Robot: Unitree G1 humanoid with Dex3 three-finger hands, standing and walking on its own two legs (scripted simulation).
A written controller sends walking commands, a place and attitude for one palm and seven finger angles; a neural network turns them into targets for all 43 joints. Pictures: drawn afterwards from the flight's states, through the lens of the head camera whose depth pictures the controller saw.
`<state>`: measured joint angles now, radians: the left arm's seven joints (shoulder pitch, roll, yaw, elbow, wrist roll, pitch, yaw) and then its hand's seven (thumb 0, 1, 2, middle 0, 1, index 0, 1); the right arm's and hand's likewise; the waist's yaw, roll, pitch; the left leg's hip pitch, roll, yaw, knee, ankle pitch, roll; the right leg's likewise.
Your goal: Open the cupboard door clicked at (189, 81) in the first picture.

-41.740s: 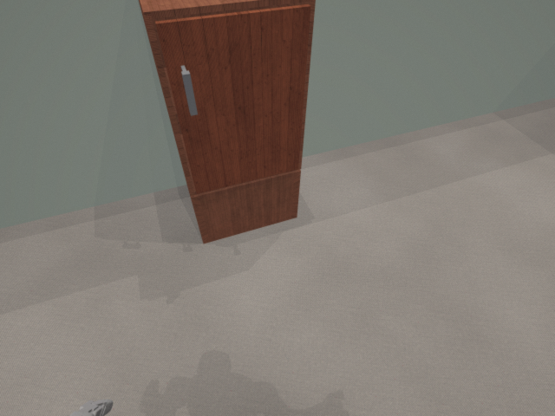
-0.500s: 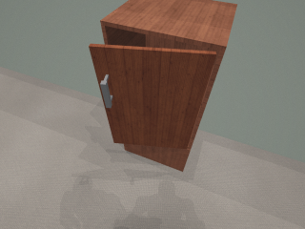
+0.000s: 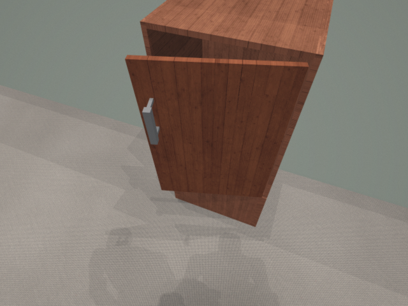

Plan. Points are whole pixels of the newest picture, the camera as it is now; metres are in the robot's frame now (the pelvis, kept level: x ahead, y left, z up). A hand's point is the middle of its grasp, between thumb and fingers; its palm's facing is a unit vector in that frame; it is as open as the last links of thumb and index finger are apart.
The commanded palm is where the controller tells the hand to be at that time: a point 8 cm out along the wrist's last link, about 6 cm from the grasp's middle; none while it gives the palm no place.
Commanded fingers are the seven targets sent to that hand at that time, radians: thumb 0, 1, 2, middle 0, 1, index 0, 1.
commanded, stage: come to a stop and stand still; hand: left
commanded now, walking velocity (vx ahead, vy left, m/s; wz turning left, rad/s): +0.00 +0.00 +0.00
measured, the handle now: (152, 121) +0.56 +0.18 +0.00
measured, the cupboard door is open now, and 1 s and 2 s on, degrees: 17 17 17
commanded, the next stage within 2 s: look again from close up in 0.70 s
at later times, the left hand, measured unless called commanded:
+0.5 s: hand out of the picture +0.07 +0.18 -0.17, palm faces -0.01 -0.98 -0.21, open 7.3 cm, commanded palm none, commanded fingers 0.00 0.90 0.90 -0.20 -0.30 -0.20 -0.30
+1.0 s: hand out of the picture +0.04 +0.16 -0.17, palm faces +0.02 -0.98 -0.22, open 7.3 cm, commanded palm none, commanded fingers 0.00 0.90 0.90 -0.20 -0.30 -0.20 -0.30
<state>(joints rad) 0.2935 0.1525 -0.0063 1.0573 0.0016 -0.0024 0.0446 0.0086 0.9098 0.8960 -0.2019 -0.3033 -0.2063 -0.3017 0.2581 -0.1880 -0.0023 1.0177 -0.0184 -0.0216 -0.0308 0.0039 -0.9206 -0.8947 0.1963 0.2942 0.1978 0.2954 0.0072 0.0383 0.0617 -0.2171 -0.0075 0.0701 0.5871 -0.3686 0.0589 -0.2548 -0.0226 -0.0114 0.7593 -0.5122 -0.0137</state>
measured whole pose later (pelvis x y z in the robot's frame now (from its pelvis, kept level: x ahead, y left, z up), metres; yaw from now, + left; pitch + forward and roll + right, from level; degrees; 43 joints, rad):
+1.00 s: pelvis +0.02 -0.02 +0.01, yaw +0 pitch +0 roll +0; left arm 0.24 0.18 0.00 1.09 0.01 0.00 0.03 0.01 0.91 0.90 -0.20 -0.30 -0.20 -0.30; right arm 0.23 -0.17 0.00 1.11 -0.01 -0.01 -0.04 0.00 -0.91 -0.89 0.20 0.29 0.20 0.30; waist 0.01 -0.01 0.04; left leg -0.11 0.00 0.07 0.45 -0.34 0.02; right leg -0.16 0.00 -0.01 0.50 -0.33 -0.01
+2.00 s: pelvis -0.07 -0.03 -0.09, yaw +4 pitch +11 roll -3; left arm 0.23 0.28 0.23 0.15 -0.32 -0.49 -0.43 0.02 0.40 0.68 -0.23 -0.63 -0.24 -0.62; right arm 0.19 -0.25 0.02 0.55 0.03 -0.27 -0.08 0.01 -0.90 -0.90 0.20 0.29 0.20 0.30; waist 0.04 0.00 -0.09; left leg -0.90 0.02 -0.04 1.23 -0.52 0.00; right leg -0.86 0.00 -0.12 1.16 -0.49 -0.04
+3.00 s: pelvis -0.04 -0.01 -0.05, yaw +3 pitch +12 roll -3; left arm -0.03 0.44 0.44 0.40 -0.37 -0.27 -0.57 -0.01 -0.49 0.30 -0.30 -1.20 -0.30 -1.20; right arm 0.28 -0.28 0.05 0.55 0.04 -0.20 -0.07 0.01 -0.90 -0.89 0.20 0.30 0.20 0.30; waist -0.01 0.03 -0.09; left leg -0.73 0.01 -0.01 1.01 -0.48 0.03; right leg -0.70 0.00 -0.09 0.93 -0.43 -0.01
